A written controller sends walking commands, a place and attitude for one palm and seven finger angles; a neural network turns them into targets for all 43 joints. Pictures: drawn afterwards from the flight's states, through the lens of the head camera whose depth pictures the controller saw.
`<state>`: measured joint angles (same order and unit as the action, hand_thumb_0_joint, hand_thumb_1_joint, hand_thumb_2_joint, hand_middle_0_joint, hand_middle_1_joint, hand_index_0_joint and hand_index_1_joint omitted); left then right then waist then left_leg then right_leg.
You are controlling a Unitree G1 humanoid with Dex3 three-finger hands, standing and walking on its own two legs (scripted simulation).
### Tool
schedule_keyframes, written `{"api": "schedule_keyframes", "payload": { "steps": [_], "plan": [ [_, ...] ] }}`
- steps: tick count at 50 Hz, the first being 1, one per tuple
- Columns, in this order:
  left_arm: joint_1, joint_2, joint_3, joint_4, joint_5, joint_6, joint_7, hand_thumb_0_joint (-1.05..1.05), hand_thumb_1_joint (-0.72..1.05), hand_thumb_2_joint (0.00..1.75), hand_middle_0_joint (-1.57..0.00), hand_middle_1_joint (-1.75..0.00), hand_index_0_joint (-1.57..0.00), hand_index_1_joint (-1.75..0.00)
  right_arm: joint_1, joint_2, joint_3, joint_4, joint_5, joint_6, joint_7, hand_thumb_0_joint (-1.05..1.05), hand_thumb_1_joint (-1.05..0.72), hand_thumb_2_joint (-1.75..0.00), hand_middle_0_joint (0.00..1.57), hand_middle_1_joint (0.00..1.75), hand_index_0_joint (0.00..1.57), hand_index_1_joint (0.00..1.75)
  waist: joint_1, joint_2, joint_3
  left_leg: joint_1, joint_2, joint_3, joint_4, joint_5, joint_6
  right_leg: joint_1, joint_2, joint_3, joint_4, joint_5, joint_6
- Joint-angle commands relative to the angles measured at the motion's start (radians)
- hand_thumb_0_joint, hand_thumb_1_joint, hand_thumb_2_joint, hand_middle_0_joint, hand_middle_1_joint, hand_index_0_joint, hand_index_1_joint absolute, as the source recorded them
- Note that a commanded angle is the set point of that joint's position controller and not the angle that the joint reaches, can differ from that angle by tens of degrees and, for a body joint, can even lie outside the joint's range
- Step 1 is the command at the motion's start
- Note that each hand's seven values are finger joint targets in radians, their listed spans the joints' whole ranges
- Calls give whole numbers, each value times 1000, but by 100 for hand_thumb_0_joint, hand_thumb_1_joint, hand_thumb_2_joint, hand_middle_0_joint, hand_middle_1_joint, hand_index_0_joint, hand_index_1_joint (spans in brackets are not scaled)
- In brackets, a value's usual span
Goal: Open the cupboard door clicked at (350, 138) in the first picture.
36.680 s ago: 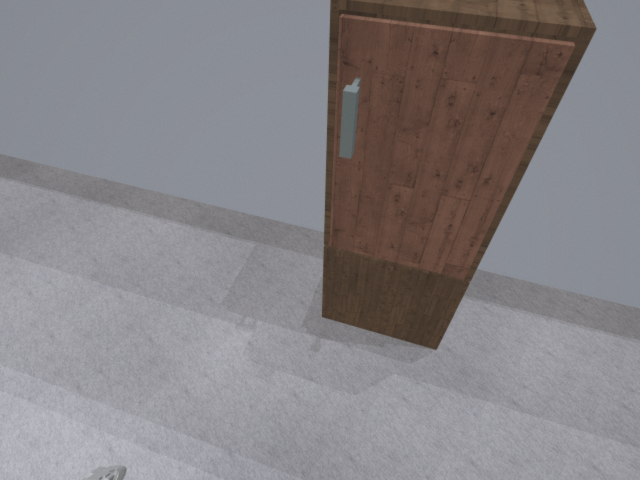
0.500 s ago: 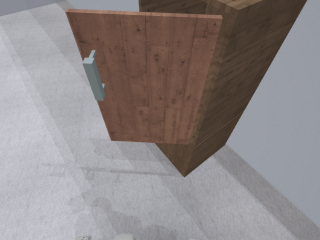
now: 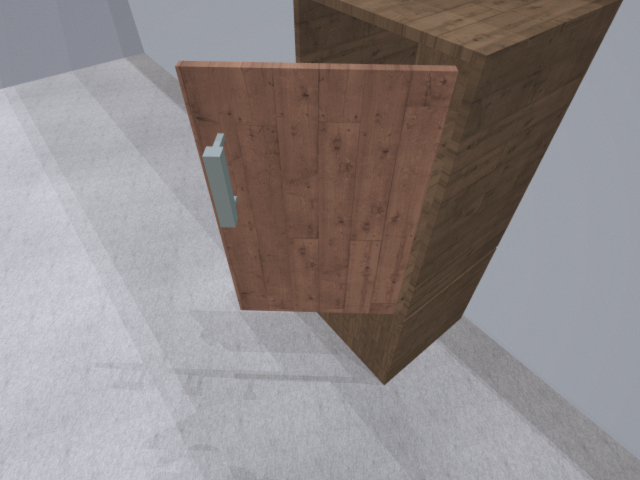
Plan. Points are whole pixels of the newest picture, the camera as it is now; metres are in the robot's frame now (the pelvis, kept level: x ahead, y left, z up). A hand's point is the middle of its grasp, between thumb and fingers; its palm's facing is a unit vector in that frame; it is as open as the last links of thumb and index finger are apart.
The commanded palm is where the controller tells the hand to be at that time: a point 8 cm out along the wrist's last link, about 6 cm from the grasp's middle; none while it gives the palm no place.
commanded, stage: look again from close up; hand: left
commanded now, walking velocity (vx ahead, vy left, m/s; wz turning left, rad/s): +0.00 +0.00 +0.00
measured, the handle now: (224, 181) +0.52 +0.20 +0.09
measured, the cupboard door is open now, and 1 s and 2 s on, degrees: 50 50 50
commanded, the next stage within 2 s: raise the hand with hooked fingers in 0.56 s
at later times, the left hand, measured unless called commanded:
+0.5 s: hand out of the picture +0.07 +0.21 -0.14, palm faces -0.02 -0.95 -0.30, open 7.4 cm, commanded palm none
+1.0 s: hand (159, 438) +0.17 +0.21 -0.02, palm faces +0.10 -0.99 -0.08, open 8.2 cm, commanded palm +0.13 +0.26 -0.02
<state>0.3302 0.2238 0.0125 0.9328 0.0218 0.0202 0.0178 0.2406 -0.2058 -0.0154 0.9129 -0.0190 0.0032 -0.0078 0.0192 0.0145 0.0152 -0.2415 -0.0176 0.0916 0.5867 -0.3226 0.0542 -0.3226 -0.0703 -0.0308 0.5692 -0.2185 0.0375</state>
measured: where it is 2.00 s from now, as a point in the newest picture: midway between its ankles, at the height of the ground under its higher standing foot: outside the picture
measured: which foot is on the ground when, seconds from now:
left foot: down 0.00-1.00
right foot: down 0.00-1.00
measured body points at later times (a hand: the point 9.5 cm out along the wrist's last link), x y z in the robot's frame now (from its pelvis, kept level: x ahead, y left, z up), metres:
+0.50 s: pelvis +0.00 -0.01 +0.01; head -0.01 -0.02 +0.46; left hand +0.08 +0.26 -0.12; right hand +0.04 -0.29 -0.13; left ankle +0.00 +0.08 -0.73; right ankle +0.05 -0.15 -0.73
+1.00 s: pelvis -0.01 -0.04 -0.06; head +0.03 -0.03 +0.39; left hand +0.16 +0.26 -0.02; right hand +0.21 -0.27 -0.11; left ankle +0.00 +0.08 -0.73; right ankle +0.05 -0.14 -0.73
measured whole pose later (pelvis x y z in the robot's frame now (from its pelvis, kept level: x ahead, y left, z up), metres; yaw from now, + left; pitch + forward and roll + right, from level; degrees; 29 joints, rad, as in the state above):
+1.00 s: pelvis -0.01 -0.04 -0.06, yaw +3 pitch +10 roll +1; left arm 0.31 0.27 0.33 0.35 -0.37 -0.62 -0.49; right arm 0.18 -0.27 -0.03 0.58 0.04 -0.35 -0.03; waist 0.02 -0.01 -0.11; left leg -0.74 0.01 0.02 1.06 -0.50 0.00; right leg -0.81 -0.04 -0.05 1.04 -0.41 -0.02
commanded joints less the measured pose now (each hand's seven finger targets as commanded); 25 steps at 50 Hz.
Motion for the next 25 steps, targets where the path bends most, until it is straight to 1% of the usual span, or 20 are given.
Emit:
{"api": "schedule_keyframes", "payload": {
  "steps": [1, 2, 5, 6, 8, 10, 11, 12, 15, 16, 18, 20, 21, 25],
  "plan": [
    [-27, 154, 30, -54, -1, -32, 12, 0, 90, 90, -20, -30, -20, -30, -18, -170, -48, -46, -1, -36, -7, 0, -90, -90, 20, 30, 20, 30, -13, -14, -4, -66, 122, -160, -213, 100, 7, 83, -37, 60, -89, 43, -64],
    [-37, 158, 29, -48, -1, -33, 12, 0, 90, 90, -20, -30, -20, -30, -17, -174, -47, -35, 0, -37, -7, 0, -90, -90, 20, 30, 20, 30, -17, -22, -1, -67, 122, -160, -219, 99, 4, 86, -39, 65, -93, 43, -64],
    [-62, 172, 28, -30, -2, -33, 12, 0, 90, 90, -20, -30, -20, -30, -24, -193, -47, -5, 0, -40, -6, 0, -90, -90, 20, 30, 20, 30, -15, 3, 4, -66, 129, -168, -251, 74, 0, 101, -41, 61, -106, 34, -62],
    [-64, 176, 28, -25, -1, -34, 12, 0, 90, 90, -20, -30, -20, -30, -29, -194, -48, 1, 0, -40, -5, 0, -90, -90, 20, 30, 20, 30, -10, 2, 6, -63, 130, -165, -254, 73, 0, 108, -43, 59, -115, 36, -61],
    [-81, 184, 26, -14, -2, -35, 11, 0, 90, 90, -20, -30, -20, -30, -34, -205, -47, 16, 1, -39, -4, 0, -90, -90, 20, 30, 20, 30, -13, -9, 18, -62, 128, -164, -268, 47, -4, 105, -48, 68, -132, 19, -62],
    [-102, 194, 26, -6, -2, -36, 10, 0, 90, 90, -20, -30, -20, -30, -37, -219, -47, 32, 1, -40, -3, 0, -90, -90, 20, 30, 20, 30, -15, -3, 19, -61, 131, -172, -286, 31, -7, 113, -48, 68, -141, 15, -62],
    [-99, 189, 25, -1, -2, -34, 10, 0, 90, 90, -20, -30, -20, -30, -33, -210, -45, 38, 1, -40, -2, 0, -90, -90, 20, 30, 20, 30, -12, -11, 18, -57, 134, -170, -292, 27, -5, 118, -49, 62, -147, 15, -60],
    [-106, 194, 24, 4, -2, -36, 10, 0, 90, 90, -20, -30, -20, -30, -37, -217, -45, 45, 1, -40, -2, 0, -90, -90, 20, 30, 20, 30, -13, -10, 19, -54, 131, -166, -292, 28, -7, 120, -53, 70, -157, 13, -61],
    [-130, 211, 23, 16, -4, -40, 8, 0, 90, 90, -20, -30, -20, -30, -41, -232, -45, 62, 2, -40, -1, 0, -90, -90, 20, 30, 20, 30, -20, -20, 6, -26, 129, -159, -290, 56, -13, 121, -60, 79, -176, 20, -63],
    [-130, 204, 22, 18, -3, -39, 8, 0, 90, 90, -20, -30, -20, -30, -37, -222, -41, 69, 3, -41, -1, 0, -90, -90, 20, 30, 20, 30, -18, -24, 4, -20, 131, -157, -291, 72, -12, 129, -60, 73, -180, 31, -61],
    [-137, 213, 20, 27, -5, -41, 8, 0, 90, 90, -20, -30, -20, -30, -45, -233, -40, 81, 4, -41, -1, 0, -90, -90, 20, 30, 20, 30, -18, -12, 3, -7, 129, -152, -290, 95, -15, 132, -65, 79, -190, 46, -61],
    [-150, 222, 19, 36, -5, -44, 7, 0, 90, 90, -20, -30, -20, -30, -51, -244, -40, 91, 4, -42, -1, 0, -90, -90, 20, 30, 20, 30, -21, -24, -3, 10, 132, -148, -291, 123, -19, 137, -68, 78, -197, 65, -61],
    [-155, 223, 19, 38, -5, -43, 7, 0, 90, 90, -20, -30, -20, -30, -52, -243, -38, 95, 4, -42, -1, 0, -90, -90, 20, 30, 20, 30, -20, -17, -1, 14, 134, -150, -296, 134, -19, 142, -66, 75, -199, 74, -61],
    [-167, 234, 16, 55, -6, -44, 6, 0, 90, 90, -20, -30, -20, -30, -66, -256, -35, 111, 5, -40, 0, 0, -90, -90, 20, 30, 20, 30, -21, -18, 11, 17, 134, -151, -314, 107, -23, 143, -68, 81, -220, 53, -58]
  ]
}}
